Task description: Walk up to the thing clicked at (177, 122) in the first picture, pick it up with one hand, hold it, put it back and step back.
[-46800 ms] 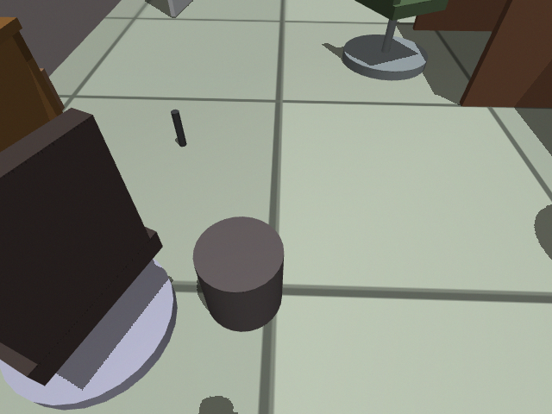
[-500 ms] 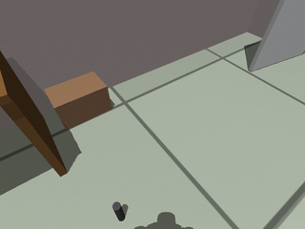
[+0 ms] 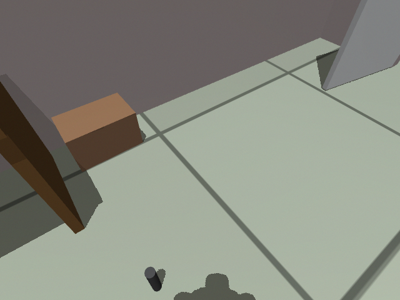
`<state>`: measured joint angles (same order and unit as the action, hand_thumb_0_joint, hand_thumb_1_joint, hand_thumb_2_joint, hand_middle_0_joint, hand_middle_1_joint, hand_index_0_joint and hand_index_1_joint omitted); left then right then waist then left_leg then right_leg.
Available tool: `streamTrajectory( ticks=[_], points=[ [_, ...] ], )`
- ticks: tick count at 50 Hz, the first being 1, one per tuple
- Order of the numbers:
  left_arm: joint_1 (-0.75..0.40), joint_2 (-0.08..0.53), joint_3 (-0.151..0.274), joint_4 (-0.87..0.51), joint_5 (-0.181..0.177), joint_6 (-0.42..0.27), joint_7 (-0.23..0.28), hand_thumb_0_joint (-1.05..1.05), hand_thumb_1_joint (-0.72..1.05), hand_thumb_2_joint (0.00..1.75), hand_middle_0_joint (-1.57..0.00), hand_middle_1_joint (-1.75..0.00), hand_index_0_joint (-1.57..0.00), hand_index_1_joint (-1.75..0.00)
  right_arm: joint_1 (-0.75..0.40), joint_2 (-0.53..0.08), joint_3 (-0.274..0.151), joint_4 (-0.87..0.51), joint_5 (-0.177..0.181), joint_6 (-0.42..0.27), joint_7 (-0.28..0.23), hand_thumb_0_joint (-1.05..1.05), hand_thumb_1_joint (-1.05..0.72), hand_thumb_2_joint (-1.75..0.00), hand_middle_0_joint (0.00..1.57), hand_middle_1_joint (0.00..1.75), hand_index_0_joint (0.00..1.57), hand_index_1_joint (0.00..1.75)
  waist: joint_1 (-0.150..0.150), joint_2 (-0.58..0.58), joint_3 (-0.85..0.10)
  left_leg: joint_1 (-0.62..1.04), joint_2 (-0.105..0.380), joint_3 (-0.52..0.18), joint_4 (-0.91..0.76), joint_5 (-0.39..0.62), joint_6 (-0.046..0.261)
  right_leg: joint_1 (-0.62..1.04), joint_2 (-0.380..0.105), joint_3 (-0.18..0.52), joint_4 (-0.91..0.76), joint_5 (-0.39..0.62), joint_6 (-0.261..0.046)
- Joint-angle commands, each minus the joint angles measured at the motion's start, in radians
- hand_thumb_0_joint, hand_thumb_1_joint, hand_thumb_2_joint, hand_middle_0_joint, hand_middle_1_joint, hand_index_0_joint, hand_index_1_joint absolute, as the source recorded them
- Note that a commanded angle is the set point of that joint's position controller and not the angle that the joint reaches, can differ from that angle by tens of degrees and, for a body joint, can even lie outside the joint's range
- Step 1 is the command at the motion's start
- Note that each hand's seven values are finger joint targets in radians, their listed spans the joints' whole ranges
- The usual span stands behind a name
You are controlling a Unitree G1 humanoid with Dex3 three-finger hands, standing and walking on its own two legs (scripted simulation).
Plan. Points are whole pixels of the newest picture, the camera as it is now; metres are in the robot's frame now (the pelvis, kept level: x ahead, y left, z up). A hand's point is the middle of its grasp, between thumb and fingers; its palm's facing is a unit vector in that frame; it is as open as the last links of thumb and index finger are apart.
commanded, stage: stand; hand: left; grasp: from the side
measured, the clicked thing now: (153, 279) +0.33 +0.21 -0.67
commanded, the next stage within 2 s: step back in 0.76 s
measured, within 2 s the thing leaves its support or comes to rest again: neither
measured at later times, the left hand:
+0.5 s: hand out of the picture +0.08 +0.25 -0.16, palm faces -0.02 -0.94 -0.34, open 7.4 cm
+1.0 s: hand out of the picture +0.07 +0.28 -0.17, palm faces -0.04 -0.93 -0.37, open 7.4 cm
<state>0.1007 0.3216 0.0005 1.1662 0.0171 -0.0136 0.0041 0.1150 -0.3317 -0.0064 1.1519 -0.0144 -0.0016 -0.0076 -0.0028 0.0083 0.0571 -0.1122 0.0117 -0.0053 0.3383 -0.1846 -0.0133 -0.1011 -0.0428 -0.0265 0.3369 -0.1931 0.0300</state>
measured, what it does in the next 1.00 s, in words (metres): stands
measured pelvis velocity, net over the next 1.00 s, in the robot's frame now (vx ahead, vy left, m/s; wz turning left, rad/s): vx -0.04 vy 0.02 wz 0.00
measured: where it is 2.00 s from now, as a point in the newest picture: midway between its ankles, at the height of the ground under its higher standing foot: outside the picture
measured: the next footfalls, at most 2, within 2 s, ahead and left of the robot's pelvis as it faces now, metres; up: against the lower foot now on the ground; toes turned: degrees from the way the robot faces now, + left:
left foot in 1.04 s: -0.02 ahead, +0.12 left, +0.00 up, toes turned -2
right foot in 1.48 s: -0.11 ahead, -0.08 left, +0.00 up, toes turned +0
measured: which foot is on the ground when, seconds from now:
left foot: down 0.00-0.92, up 0.94-1.00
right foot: down 0.00-1.00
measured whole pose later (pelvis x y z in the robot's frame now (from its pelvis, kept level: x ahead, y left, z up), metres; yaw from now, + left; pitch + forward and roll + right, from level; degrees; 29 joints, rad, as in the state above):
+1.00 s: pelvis -0.04 +0.02 -0.02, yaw +0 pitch -2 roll -1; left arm 0.06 0.37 0.05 1.00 0.02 0.03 0.00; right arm 0.08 -0.40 -0.06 1.01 0.00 0.05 0.02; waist -0.02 0.01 0.17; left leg -0.31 -0.03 -0.02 0.72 -0.39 0.04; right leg -0.28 -0.06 -0.01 0.54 -0.23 0.03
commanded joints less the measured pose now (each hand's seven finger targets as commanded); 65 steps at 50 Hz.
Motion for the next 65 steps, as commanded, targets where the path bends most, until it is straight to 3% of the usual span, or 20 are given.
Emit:
streamTrajectory(
  ticks=[1, 11, 15, 21, 37, 38, 39, 42, 44, 46, 48, 50, 51, 52, 53, 54, 55, 57, 59, 65],
  points=[
    [-0.027, 0.210, 0.044, -0.055, -0.003, -0.016, 0.018, 0.00, 0.90, 0.90, -0.20, -0.30, -0.20, -0.30, -0.039, -0.204, -0.034, -0.054, -0.002, -0.028, -0.012, 0.00, -0.90, -0.90, 0.20, 0.30, 0.20, 0.30, 0.011, -0.003, -0.082, 0.011, 0.114, -0.075, -0.056, 0.202, 0.025, 0.029, -0.097, 0.071, -0.039, 0.180, -0.038],
    [-0.033, 0.212, 0.045, -0.064, -0.004, -0.017, 0.017, 0.00, 0.90, 0.90, -0.20, -0.30, -0.20, -0.30, -0.040, -0.211, -0.035, -0.055, -0.001, -0.028, -0.012, 0.00, -0.90, -0.90, 0.20, 0.30, 0.20, 0.30, 0.008, -0.011, -0.101, 0.028, 0.119, -0.068, -0.050, 0.254, 0.024, 0.042, -0.097, 0.064, -0.042, 0.227, -0.033],
    [-0.036, 0.213, 0.046, -0.062, -0.003, -0.014, 0.015, 0.00, 0.90, 0.90, -0.20, -0.30, -0.20, -0.30, -0.044, -0.212, -0.034, -0.055, 0.000, -0.026, -0.011, 0.00, -0.90, -0.90, 0.20, 0.30, 0.20, 0.30, 0.006, -0.010, -0.081, 0.012, 0.112, -0.067, -0.067, 0.164, 0.022, 0.024, -0.093, 0.067, -0.060, 0.149, -0.030],
    [-0.037, 0.217, 0.047, -0.067, -0.006, -0.018, 0.014, 0.00, 0.90, 0.90, -0.20, -0.30, -0.20, -0.30, -0.038, -0.212, -0.034, -0.056, 0.000, -0.029, -0.010, 0.00, -0.90, -0.90, 0.20, 0.30, 0.20, 0.30, 0.003, -0.004, -0.092, 0.021, 0.119, -0.067, -0.061, 0.228, 0.022, 0.042, -0.098, 0.069, -0.048, 0.204, -0.037],
    [-0.022, 0.216, 0.043, -0.077, -0.005, -0.019, 0.012, 0.00, 0.90, 0.90, -0.20, -0.30, -0.20, -0.30, -0.046, -0.216, -0.035, -0.057, 0.002, -0.028, -0.005, 0.00, -0.90, -0.90, 0.20, 0.30, 0.20, 0.30, 0.004, -0.013, -0.067, 0.017, 0.117, -0.068, -0.070, 0.152, 0.022, 0.007, -0.095, 0.076, -0.072, 0.138, -0.037],
    [-0.032, 0.300, 0.092, -0.106, -0.024, -0.008, 0.013, 0.00, 0.90, 0.90, -0.20, -0.30, -0.20, -0.30, -0.073, -0.264, -0.057, -0.088, 0.007, -0.008, 0.001, 0.00, -0.90, -0.90, 0.20, 0.30, 0.20, 0.30, 0.001, -0.034, 0.038, -0.074, 0.093, -0.082, 0.042, 0.280, 0.053, -0.061, -0.084, 0.095, 0.010, 0.306, -0.051],
    [-0.015, 0.295, 0.097, -0.122, -0.028, -0.005, 0.017, 0.00, 0.90, 0.90, -0.20, -0.30, -0.20, -0.30, -0.053, -0.249, -0.057, -0.103, 0.016, -0.001, 0.001, 0.00, -0.90, -0.90, 0.20, 0.30, 0.20, 0.30, -0.002, -0.038, 0.003, -0.074, 0.092, -0.065, 0.080, 0.308, 0.057, -0.045, -0.090, 0.089, 0.034, 0.353, -0.065],
    [-0.009, 0.294, 0.104, -0.166, -0.025, 0.002, 0.018, 0.00, 0.90, 0.90, -0.20, -0.30, -0.20, -0.30, -0.033, -0.244, -0.067, -0.136, 0.021, 0.011, 0.006, 0.00, -0.90, -0.90, 0.20, 0.30, 0.20, 0.30, -0.009, -0.052, -0.070, -0.066, 0.060, -0.045, 0.170, 0.264, 0.063, -0.052, -0.118, 0.120, 0.055, 0.355, -0.113],
    [-0.041, 0.308, 0.112, -0.199, -0.019, 0.010, 0.017, 0.00, 0.90, 0.90, -0.20, -0.30, -0.20, -0.30, -0.016, -0.235, -0.075, -0.154, 0.017, 0.024, 0.010, 0.00, -0.90, -0.90, 0.20, 0.30, 0.20, 0.30, -0.013, -0.110, -0.105, -0.079, 0.002, -0.014, 0.290, 0.107, 0.051, -0.085, -0.185, 0.186, 0.022, 0.318, -0.170],
    [-0.089, 0.330, 0.120, -0.246, -0.003, 0.014, 0.019, 0.00, 0.90, 0.90, -0.20, -0.30, -0.20, -0.30, 0.024, -0.228, -0.084, -0.165, 0.012, 0.038, 0.014, 0.00, -0.90, -0.90, 0.20, 0.30, 0.20, 0.30, -0.022, -0.177, -0.128, -0.098, -0.045, -0.005, 0.431, -0.178, 0.049, -0.122, -0.278, 0.249, 0.024, 0.338, -0.246],
    [-0.131, 0.336, 0.122, -0.286, 0.010, 0.021, 0.020, 0.00, 0.90, 0.90, -0.20, -0.30, -0.20, -0.30, 0.081, -0.224, -0.092, -0.180, 0.006, 0.049, 0.022, 0.00, -0.90, -0.90, 0.20, 0.30, 0.20, 0.30, -0.043, -0.218, -0.124, -0.091, -0.035, -0.038, 0.508, -0.305, 0.069, -0.206, -0.304, 0.241, 0.055, 0.297, -0.268],
    [-0.169, 0.313, 0.114, -0.315, 0.008, 0.029, 0.020, 0.00, 0.90, 0.90, -0.20, -0.30, -0.20, -0.30, 0.126, -0.229, -0.096, -0.182, 0.014, 0.042, 0.024, 0.00, -0.90, -0.90, 0.20, 0.30, 0.20, 0.30, -0.070, -0.206, -0.119, -0.071, -0.007, -0.049, 0.381, -0.142, 0.079, -0.219, -0.240, 0.174, 0.155, 0.264, -0.205],
    [-0.163, 0.284, 0.105, -0.325, 0.002, 0.037, 0.020, 0.00, 0.90, 0.90, -0.20, -0.30, -0.20, -0.30, 0.120, -0.257, -0.103, -0.190, 0.007, 0.034, 0.019, 0.00, -0.90, -0.90, 0.20, 0.30, 0.20, 0.30, -0.066, -0.095, -0.105, -0.103, 0.056, -0.108, 0.244, 0.135, 0.087, -0.209, -0.142, 0.115, 0.287, 0.194, -0.144],
    [-0.138, 0.228, 0.093, -0.331, -0.013, 0.046, 0.024, 0.00, 0.90, 0.90, -0.20, -0.30, -0.20, -0.30, 0.079, -0.313, -0.113, -0.208, -0.005, 0.025, 0.013, 0.00, -0.90, -0.90, 0.20, 0.30, 0.20, 0.30, -0.049, 0.124, -0.083, -0.109, 0.194, -0.298, 0.063, 0.393, 0.112, -0.270, 0.039, 0.044, 0.472, 0.000, -0.076],
    [-0.120, 0.206, 0.093, -0.332, -0.012, 0.055, 0.034, 0.00, 0.90, 0.90, -0.20, -0.30, -0.20, -0.30, 0.081, -0.365, -0.126, -0.215, -0.014, 0.016, 0.006, 0.00, -0.90, -0.90, 0.20, 0.30, 0.20, 0.30, -0.044, 0.201, -0.074, -0.026, 0.275, -0.442, 0.017, 0.538, 0.149, -0.387, 0.151, 0.126, 0.575, -0.391, -0.065],
    [-0.068, 0.221, 0.093, -0.320, -0.008, 0.065, 0.040, 0.00, 0.90, 0.90, -0.20, -0.30, -0.20, -0.30, 0.080, -0.349, -0.124, -0.218, -0.022, 0.011, -0.001, 0.00, -0.90, -0.90, 0.20, 0.30, 0.20, 0.30, -0.019, 0.101, -0.082, -0.027, 0.280, -0.392, 0.058, 0.596, 0.173, -0.380, 0.135, 0.193, 0.684, -0.437, -0.066],
    [-0.042, 0.210, 0.091, -0.323, -0.011, 0.064, 0.043, 0.00, 0.90, 0.90, -0.20, -0.30, -0.20, -0.30, 0.061, -0.356, -0.122, -0.244, -0.022, 0.010, -0.005, 0.00, -0.90, -0.90, 0.20, 0.30, 0.20, 0.30, -0.024, 0.148, -0.093, -0.019, 0.299, -0.410, 0.074, 0.682, 0.180, -0.400, 0.151, 0.208, 0.741, -0.450, -0.065],
    [-0.035, 0.234, 0.096, -0.307, -0.012, 0.067, 0.049, 0.00, 0.90, 0.90, -0.20, -0.30, -0.20, -0.30, -0.014, -0.331, -0.123, -0.278, -0.026, 0.011, -0.018, 0.00, -0.90, -0.90, 0.20, 0.30, 0.20, 0.30, -0.002, 0.161, -0.091, -0.042, 0.255, -0.330, 0.078, 0.565, 0.165, -0.398, 0.146, 0.255, 0.807, -0.374, -0.069],
    [0.029, 0.244, 0.098, -0.300, -0.016, 0.068, 0.044, 0.00, 0.90, 0.90, -0.20, -0.30, -0.20, -0.30, -0.043, -0.289, -0.113, -0.300, -0.027, 0.005, -0.027, 0.00, -0.90, -0.90, 0.20, 0.30, 0.20, 0.30, 0.032, 0.152, -0.124, 0.048, 0.206, -0.245, 0.130, 0.586, 0.171, -0.430, 0.141, 0.235, 0.852, -0.299, -0.056],
    [-0.010, 0.237, 0.110, -0.363, -0.002, 0.049, 0.033, 0.00, 0.90, 0.90, -0.20, -0.30, -0.20, -0.30, 0.085, -0.267, -0.120, -0.317, -0.010, 0.007, -0.037, 0.00, -0.90, -0.90, 0.20, 0.30, 0.20, 0.30, -0.044, 0.105, -0.120, 0.166, 0.220, -0.246, 0.164, 0.594, 0.201, -0.417, 0.114, 0.176, 0.661, -0.304, -0.010]
  ],
)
